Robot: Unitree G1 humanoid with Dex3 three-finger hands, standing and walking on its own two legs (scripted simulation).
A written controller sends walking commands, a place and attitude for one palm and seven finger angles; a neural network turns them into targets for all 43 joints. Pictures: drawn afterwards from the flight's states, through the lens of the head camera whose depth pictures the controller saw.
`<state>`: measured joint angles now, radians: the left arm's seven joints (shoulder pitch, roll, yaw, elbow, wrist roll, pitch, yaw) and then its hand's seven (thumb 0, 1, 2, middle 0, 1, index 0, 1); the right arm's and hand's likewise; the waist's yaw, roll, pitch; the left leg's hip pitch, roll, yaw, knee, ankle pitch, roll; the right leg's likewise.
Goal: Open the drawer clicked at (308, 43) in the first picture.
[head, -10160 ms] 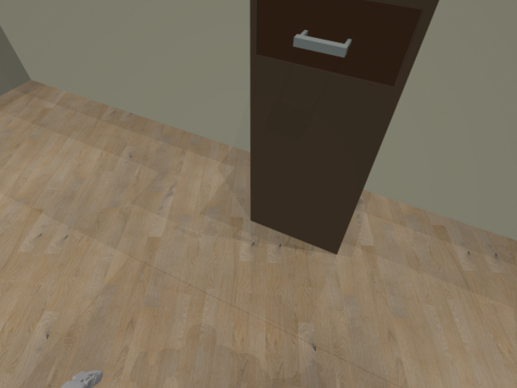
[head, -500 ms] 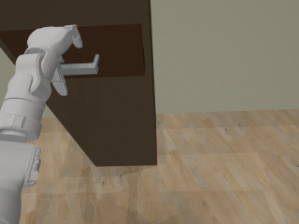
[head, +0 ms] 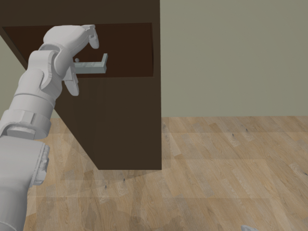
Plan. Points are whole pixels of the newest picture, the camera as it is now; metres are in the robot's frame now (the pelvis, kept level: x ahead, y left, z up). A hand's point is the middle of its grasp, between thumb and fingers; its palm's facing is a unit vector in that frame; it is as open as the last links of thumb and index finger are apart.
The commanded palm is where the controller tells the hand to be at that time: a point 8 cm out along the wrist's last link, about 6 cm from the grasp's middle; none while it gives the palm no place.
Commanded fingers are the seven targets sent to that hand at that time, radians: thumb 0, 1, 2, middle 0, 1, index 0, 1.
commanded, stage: move the hooked fingers above the handle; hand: left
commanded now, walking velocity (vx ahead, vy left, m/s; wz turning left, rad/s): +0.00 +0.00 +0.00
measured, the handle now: (84, 62) +0.54 +0.21 +0.15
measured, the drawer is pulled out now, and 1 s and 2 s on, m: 0.00 0.00 0.00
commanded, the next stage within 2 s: none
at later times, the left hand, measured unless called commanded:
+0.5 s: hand (77, 61) +0.47 +0.20 +0.20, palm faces +0.01 -0.03 -1.00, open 13.8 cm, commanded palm +0.46 +0.23 +0.27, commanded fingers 0.00 -0.50 0.30 -0.30 -1.20 -0.30 -1.20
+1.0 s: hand (74, 53) +0.49 +0.21 +0.21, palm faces +0.06 -0.03 -1.00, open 13.8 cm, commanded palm +0.46 +0.22 +0.27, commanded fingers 0.00 -0.50 0.30 -0.30 -1.20 -0.30 -1.20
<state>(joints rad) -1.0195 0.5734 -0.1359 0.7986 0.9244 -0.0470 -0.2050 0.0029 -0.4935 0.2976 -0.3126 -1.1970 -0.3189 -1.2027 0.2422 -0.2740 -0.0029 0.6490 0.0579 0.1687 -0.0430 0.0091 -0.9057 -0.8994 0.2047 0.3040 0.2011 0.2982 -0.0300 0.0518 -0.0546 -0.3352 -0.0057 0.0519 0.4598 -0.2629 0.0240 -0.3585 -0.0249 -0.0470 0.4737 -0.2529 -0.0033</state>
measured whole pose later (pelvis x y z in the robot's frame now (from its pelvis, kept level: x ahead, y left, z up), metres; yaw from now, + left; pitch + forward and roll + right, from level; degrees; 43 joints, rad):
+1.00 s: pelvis +0.00 +0.00 +0.00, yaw -1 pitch +9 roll +0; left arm -1.00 0.59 -0.06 0.80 0.96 -0.05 -0.11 0.00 -0.49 0.30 -0.32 -1.20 -0.32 -1.20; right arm 0.26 -0.27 -0.01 0.67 0.04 0.16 -0.03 0.01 -0.91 -0.90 0.20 0.30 0.20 0.30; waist -0.04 0.06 -0.07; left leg -0.35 0.00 0.07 0.46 -0.27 0.02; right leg -0.38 -0.02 -0.03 0.47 -0.25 0.00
